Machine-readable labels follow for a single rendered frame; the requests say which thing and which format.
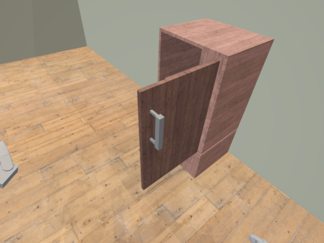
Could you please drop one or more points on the handle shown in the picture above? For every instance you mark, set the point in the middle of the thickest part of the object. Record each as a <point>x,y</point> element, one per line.
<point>159,130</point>

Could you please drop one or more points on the cupboard door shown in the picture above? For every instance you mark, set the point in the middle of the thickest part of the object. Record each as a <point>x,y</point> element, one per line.
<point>183,100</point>

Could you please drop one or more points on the left robot hand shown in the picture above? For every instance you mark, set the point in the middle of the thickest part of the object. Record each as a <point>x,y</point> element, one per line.
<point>7,168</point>

